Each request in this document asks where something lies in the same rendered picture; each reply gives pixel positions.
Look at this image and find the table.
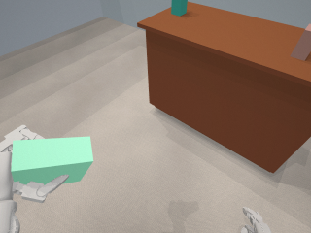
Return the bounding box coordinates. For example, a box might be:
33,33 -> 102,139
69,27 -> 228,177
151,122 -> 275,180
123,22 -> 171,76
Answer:
137,1 -> 311,173

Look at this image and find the robot right hand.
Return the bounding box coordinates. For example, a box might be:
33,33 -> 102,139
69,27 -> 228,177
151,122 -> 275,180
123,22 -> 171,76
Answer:
240,207 -> 272,233

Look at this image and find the sponge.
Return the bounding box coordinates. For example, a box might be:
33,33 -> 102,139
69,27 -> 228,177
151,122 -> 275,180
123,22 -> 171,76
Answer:
11,136 -> 93,185

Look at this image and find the robot left hand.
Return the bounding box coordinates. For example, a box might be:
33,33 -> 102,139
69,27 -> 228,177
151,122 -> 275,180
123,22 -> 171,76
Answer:
0,125 -> 69,203

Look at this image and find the robot left forearm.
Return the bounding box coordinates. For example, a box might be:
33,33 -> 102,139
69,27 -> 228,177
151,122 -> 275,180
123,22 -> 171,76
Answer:
0,200 -> 20,233

